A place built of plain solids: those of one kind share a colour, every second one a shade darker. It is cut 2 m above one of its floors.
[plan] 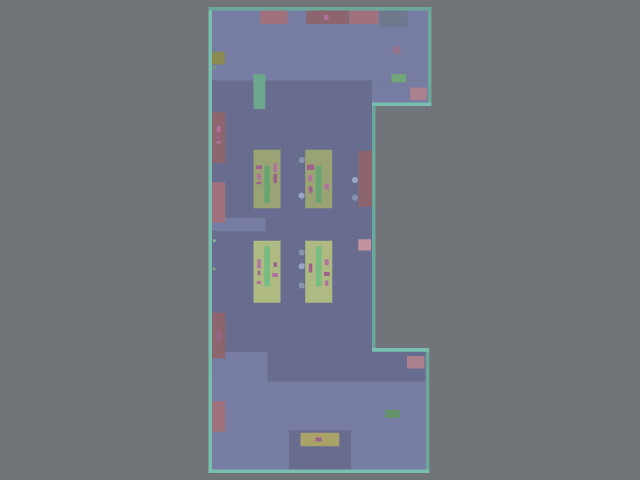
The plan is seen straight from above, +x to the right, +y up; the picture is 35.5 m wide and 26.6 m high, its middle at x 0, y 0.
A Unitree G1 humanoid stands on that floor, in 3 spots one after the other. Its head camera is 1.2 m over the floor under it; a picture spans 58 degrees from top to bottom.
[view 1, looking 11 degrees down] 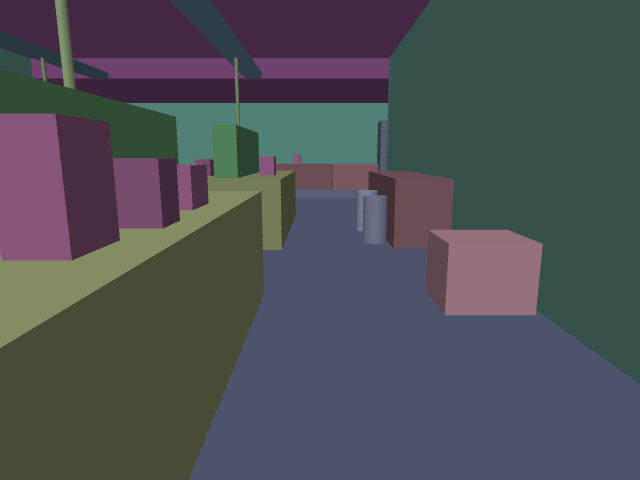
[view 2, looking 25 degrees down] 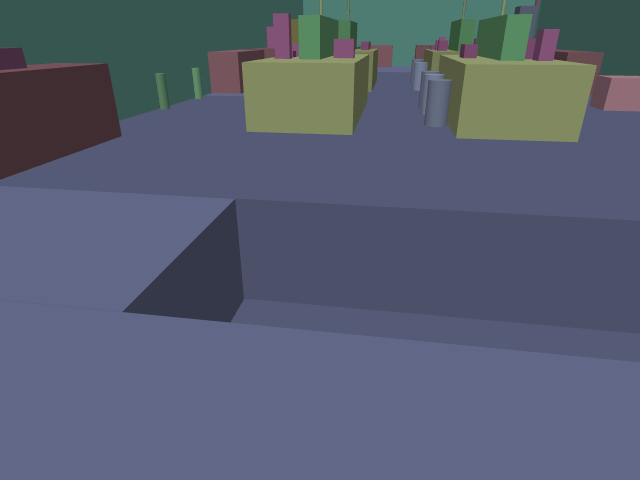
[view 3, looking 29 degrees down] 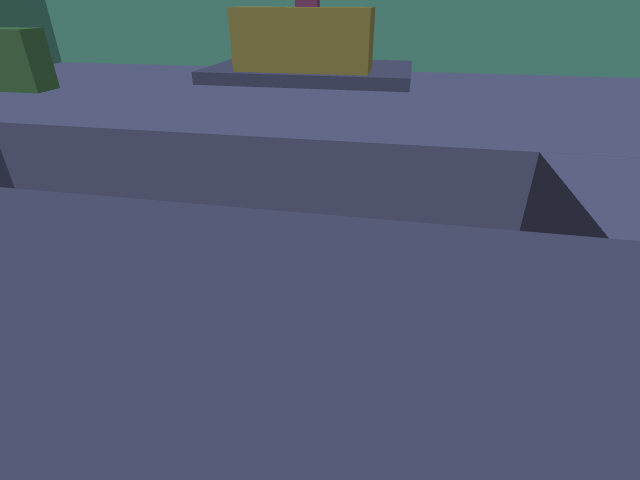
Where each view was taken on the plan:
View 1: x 1.17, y -3.72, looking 90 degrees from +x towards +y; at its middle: floor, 6.30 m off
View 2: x -1.69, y -9.42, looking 99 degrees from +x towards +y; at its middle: floor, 3.61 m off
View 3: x -1.69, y -3.73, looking -79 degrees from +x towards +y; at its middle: floor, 2.48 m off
